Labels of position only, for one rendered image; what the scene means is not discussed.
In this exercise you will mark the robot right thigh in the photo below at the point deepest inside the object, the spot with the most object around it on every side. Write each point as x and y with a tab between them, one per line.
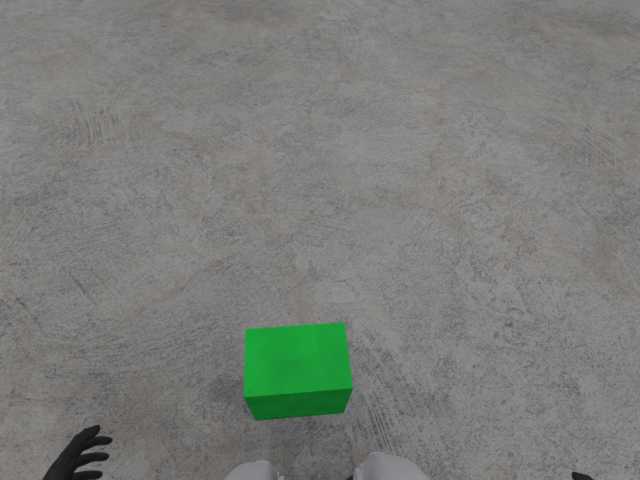
388	467

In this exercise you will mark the carton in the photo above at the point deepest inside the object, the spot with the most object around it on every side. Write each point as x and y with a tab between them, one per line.
297	371

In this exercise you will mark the left robot hand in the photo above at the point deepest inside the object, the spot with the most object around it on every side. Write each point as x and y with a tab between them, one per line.
70	458

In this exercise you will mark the right robot shin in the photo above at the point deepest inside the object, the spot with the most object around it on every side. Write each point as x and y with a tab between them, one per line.
372	454

